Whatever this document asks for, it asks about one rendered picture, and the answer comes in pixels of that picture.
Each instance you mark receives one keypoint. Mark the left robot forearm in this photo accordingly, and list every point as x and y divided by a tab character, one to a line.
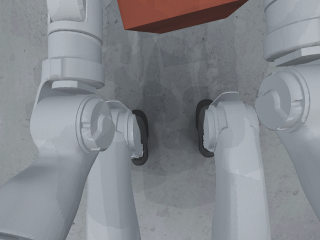
75	39

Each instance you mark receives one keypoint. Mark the carton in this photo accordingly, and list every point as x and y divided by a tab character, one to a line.
162	16

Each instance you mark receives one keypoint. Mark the robot right foot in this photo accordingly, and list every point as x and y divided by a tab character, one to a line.
199	120

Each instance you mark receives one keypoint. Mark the right robot forearm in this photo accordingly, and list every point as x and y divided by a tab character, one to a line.
292	32

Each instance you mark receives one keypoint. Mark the robot right upper arm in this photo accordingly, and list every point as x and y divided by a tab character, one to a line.
289	103

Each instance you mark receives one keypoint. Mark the robot left thigh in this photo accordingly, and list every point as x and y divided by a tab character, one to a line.
110	205

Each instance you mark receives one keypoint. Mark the robot left upper arm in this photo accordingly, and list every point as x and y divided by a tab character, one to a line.
41	202

